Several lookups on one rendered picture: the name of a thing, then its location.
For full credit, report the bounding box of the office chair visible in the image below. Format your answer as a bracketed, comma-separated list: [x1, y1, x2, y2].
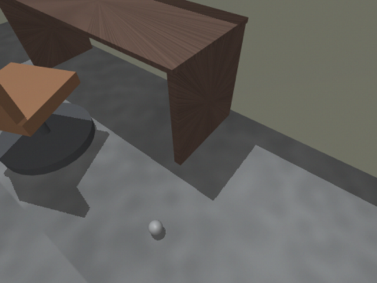
[0, 62, 95, 176]

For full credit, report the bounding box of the ball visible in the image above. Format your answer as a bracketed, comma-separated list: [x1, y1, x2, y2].
[148, 220, 163, 235]

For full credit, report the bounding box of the desk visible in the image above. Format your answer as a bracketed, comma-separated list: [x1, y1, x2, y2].
[0, 0, 248, 165]

